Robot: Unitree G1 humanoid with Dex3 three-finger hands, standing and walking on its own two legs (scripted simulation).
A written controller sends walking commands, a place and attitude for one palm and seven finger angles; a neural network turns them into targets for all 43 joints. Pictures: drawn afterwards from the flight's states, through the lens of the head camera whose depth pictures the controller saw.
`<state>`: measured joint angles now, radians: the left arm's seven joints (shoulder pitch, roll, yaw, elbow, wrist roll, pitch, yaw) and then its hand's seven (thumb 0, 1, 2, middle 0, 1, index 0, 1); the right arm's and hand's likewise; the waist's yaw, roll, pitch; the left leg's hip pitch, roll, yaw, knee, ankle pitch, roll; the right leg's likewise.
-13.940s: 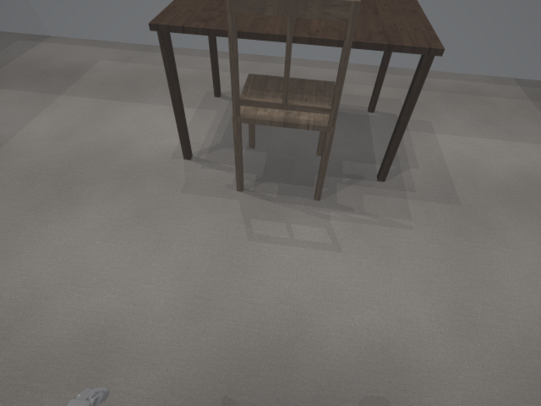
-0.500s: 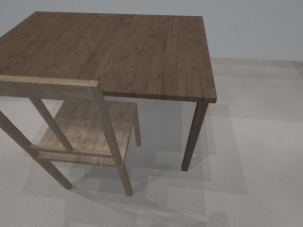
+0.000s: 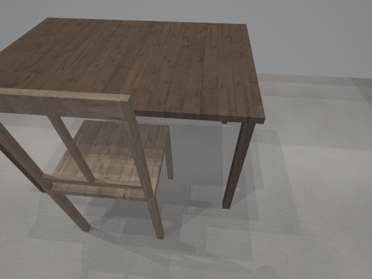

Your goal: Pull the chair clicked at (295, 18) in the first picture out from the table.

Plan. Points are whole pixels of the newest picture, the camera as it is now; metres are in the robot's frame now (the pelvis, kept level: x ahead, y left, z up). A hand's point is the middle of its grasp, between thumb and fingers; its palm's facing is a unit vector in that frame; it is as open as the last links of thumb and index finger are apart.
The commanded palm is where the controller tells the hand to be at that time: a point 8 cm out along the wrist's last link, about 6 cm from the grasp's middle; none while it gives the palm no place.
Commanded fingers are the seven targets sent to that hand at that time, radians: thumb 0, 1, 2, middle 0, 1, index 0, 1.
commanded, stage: come to a stop and stand still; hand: left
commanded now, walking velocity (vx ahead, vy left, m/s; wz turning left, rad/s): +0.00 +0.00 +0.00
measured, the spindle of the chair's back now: (74, 152) +0.48 +0.38 -0.07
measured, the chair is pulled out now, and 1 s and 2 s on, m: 0.00 0.00 0.00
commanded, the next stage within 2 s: look again from close up in 0.36 s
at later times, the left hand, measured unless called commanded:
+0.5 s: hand out of the picture -0.04 +0.13 -0.17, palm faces +0.03 -0.99 -0.12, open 7.4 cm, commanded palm none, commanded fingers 0.00 0.90 0.90 -0.20 -0.30 -0.20 -0.30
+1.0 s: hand out of the picture +0.03 +0.19 -0.18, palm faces +0.02 -0.98 -0.20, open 7.4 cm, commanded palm none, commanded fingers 0.00 0.90 0.90 -0.20 -0.30 -0.20 -0.30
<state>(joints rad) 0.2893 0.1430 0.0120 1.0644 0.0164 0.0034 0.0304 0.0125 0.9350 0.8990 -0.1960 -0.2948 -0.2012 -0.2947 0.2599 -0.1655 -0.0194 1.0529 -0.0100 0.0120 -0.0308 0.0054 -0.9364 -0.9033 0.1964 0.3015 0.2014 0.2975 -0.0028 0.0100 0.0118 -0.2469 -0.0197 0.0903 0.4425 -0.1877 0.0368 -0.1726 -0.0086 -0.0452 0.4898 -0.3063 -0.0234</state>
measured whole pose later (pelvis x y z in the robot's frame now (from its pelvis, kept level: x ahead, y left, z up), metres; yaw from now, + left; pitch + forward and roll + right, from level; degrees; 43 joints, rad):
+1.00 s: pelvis +0.00 +0.01 +0.00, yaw +0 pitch -2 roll +0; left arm 0.30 0.17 -0.01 1.02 0.02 -0.01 0.04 0.01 0.91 0.90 -0.20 -0.29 -0.20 -0.29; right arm 0.23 -0.17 0.00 1.04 -0.01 0.00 -0.03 0.00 -0.92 -0.90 0.20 0.30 0.20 0.30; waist 0.00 -0.01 0.01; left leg -0.24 -0.01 0.09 0.51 -0.23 0.05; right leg -0.14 0.00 -0.04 0.49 -0.32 -0.01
